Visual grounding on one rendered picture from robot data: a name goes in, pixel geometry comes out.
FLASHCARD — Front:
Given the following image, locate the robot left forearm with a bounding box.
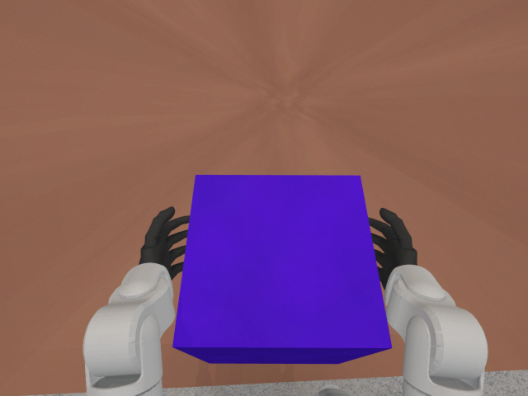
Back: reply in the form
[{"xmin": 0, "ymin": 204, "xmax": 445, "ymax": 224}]
[{"xmin": 83, "ymin": 263, "xmax": 176, "ymax": 396}]

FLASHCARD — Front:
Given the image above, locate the carton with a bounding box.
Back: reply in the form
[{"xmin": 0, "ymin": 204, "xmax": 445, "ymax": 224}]
[{"xmin": 172, "ymin": 175, "xmax": 392, "ymax": 364}]

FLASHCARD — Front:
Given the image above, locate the left robot hand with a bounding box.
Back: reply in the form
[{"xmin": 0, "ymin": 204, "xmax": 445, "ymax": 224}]
[{"xmin": 139, "ymin": 206, "xmax": 190, "ymax": 280}]

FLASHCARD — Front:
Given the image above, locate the right robot hand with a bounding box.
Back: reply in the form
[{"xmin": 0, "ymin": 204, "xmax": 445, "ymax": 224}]
[{"xmin": 368, "ymin": 208, "xmax": 417, "ymax": 290}]

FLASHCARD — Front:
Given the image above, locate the robot right forearm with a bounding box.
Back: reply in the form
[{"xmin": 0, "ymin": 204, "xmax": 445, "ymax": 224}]
[{"xmin": 384, "ymin": 265, "xmax": 488, "ymax": 396}]

